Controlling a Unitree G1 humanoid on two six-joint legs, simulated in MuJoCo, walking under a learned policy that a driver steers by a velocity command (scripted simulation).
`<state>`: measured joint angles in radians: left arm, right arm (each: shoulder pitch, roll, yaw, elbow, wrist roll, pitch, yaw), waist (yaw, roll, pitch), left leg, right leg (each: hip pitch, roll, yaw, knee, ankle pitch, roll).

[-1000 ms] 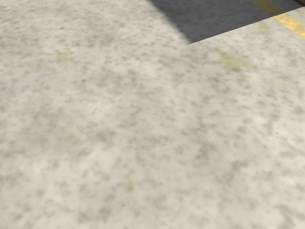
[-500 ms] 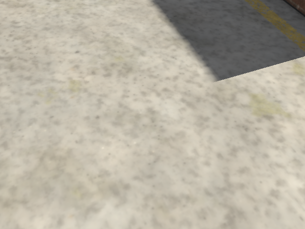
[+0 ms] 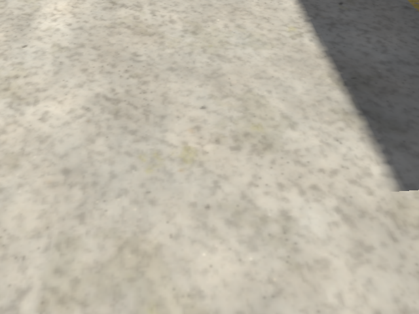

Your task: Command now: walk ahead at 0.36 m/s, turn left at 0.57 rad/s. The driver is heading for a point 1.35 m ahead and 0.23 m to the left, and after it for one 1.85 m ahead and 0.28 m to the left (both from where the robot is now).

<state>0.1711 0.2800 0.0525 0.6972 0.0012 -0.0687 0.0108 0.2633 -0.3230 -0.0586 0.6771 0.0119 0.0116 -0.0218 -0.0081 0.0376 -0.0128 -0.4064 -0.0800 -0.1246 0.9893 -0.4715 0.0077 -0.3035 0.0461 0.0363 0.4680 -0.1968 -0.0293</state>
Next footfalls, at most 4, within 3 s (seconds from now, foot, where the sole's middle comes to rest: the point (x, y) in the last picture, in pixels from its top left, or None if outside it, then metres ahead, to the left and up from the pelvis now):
0.40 left None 0.28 0.21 -0.77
0.92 right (188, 270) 0.66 0.13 -0.77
1.40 left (125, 213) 0.90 0.37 -0.77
1.90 right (208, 164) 1.13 0.05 -0.77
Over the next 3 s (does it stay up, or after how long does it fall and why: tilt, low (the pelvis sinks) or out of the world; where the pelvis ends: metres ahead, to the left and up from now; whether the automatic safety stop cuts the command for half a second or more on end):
stays up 1.61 0.16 -0.01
